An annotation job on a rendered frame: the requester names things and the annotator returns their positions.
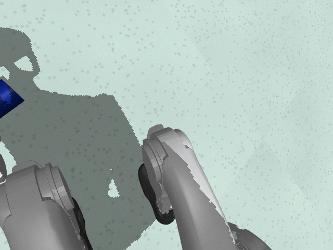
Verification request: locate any right robot foot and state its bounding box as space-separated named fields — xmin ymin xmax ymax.
xmin=138 ymin=163 xmax=175 ymax=225

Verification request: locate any left robot foot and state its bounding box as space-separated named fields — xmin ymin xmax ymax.
xmin=72 ymin=197 xmax=93 ymax=250

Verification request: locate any right robot hand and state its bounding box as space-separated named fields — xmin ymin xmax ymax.
xmin=227 ymin=222 xmax=271 ymax=250

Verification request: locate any bottle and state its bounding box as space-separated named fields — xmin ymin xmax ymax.
xmin=0 ymin=79 xmax=24 ymax=118

